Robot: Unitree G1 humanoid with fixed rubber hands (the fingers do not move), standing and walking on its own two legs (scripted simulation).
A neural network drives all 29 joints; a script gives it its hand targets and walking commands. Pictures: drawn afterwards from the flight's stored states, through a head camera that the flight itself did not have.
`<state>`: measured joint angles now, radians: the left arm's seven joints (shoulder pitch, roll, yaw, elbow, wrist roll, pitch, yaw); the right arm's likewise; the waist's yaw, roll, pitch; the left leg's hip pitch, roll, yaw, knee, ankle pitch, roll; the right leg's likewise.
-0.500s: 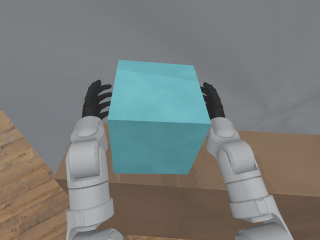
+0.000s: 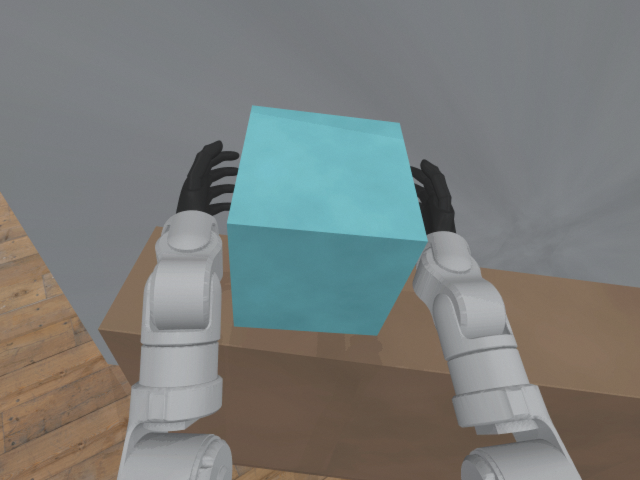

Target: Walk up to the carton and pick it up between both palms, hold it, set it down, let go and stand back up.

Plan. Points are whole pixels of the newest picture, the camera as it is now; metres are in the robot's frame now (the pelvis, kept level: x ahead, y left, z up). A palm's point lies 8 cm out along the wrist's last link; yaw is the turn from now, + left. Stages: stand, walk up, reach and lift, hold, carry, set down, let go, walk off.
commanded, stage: hold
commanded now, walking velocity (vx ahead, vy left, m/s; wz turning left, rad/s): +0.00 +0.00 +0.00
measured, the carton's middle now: (316, 224) +0.38 +0.00 +0.15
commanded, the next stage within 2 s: none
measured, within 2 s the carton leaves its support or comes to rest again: neither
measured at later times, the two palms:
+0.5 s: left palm (195, 210) +0.36 +0.14 +0.18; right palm (430, 229) +0.35 -0.13 +0.17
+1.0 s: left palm (184, 201) +0.39 +0.15 +0.17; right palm (409, 212) +0.38 -0.11 +0.16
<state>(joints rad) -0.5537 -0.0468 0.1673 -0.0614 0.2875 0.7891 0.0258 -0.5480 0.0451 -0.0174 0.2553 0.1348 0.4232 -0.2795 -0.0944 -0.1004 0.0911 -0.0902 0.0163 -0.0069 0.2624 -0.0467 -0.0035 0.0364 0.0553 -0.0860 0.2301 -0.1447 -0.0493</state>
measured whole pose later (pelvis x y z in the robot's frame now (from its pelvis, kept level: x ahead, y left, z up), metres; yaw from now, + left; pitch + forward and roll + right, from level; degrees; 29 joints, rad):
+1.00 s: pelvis +0.03 +0.02 +0.01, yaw -3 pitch -1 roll +0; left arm -0.53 -0.09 0.25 -0.13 0.26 0.88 0.02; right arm -0.59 0.04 0.02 0.21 0.12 0.59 -0.29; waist -0.06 -0.03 0.02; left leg -0.01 -0.01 0.05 -0.09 0.11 0.02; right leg 0.05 0.04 -0.02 -0.01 -0.03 -0.03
